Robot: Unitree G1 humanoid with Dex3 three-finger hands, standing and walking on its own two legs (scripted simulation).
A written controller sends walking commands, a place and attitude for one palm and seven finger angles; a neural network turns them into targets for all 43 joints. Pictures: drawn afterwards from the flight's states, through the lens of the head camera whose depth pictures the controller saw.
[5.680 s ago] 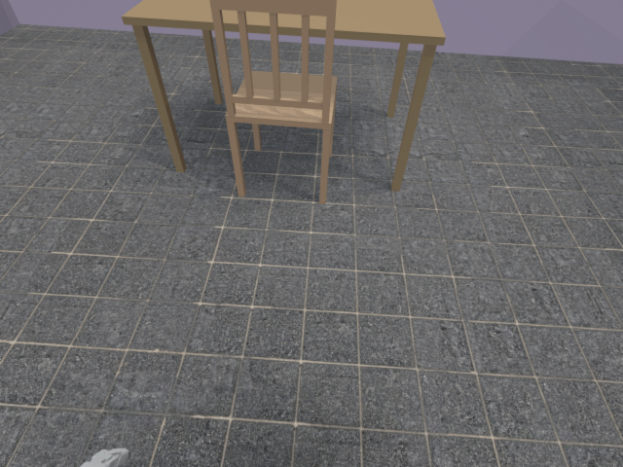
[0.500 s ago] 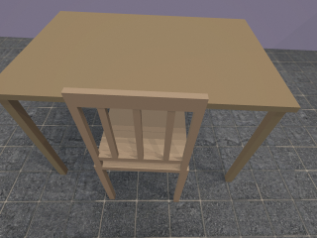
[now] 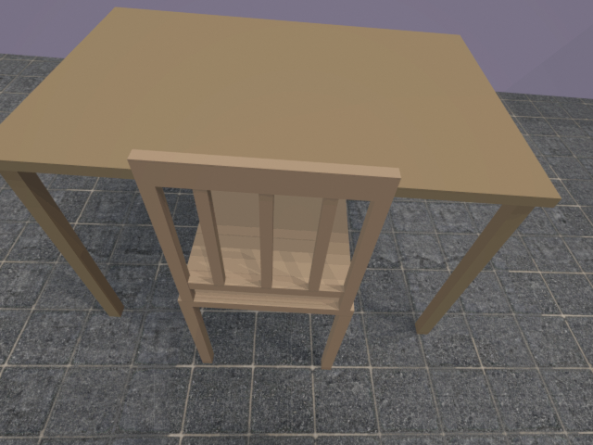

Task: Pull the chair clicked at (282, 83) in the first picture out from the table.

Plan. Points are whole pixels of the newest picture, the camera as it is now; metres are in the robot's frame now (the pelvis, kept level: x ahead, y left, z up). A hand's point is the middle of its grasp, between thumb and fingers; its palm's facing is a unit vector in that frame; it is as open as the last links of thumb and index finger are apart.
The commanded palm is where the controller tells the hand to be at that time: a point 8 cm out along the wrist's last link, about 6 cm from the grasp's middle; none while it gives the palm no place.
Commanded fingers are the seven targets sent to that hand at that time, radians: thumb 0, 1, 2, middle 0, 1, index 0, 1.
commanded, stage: come to a stop and stand still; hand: left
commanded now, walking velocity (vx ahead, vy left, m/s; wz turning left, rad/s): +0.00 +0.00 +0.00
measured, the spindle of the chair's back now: (266, 244) +0.48 +0.08 -0.09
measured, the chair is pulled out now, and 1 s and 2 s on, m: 0.00 0.00 0.00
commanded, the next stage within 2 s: look again from close up in 0.72 s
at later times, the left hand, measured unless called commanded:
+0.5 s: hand out of the picture -0.07 +0.14 -0.17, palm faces +0.03 -0.98 -0.17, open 7.4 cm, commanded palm none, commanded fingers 0.00 0.90 0.90 -0.20 -0.30 -0.20 -0.30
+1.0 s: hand out of the picture -0.04 +0.15 -0.17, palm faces +0.04 -0.98 -0.22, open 7.4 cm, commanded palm none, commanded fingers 0.00 0.90 0.90 -0.20 -0.30 -0.20 -0.30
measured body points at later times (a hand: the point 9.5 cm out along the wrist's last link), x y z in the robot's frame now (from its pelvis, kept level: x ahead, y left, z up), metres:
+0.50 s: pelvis -0.05 -0.02 +0.01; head -0.05 -0.03 +0.46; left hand -0.08 +0.19 -0.15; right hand -0.06 -0.23 -0.16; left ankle +0.00 +0.10 -0.74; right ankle -0.07 -0.11 -0.74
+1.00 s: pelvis -0.04 -0.02 +0.00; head -0.01 -0.03 +0.45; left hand -0.04 +0.20 -0.15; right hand -0.04 -0.24 -0.17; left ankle +0.00 +0.10 -0.73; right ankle -0.07 -0.11 -0.74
